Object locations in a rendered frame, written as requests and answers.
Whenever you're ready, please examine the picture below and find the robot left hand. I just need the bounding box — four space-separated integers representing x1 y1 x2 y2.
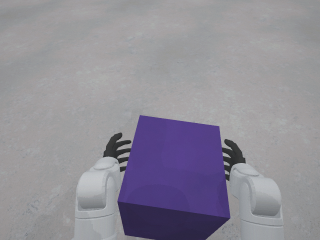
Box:
103 132 132 172

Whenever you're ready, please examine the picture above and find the carton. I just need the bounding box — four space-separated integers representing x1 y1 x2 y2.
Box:
117 115 231 240

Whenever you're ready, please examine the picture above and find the left robot forearm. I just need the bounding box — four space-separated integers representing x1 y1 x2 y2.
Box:
71 156 122 240

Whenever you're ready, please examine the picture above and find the right robot forearm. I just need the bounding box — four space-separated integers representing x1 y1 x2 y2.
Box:
229 163 285 240

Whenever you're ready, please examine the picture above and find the robot right hand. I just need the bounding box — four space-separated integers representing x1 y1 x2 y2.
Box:
222 139 246 181

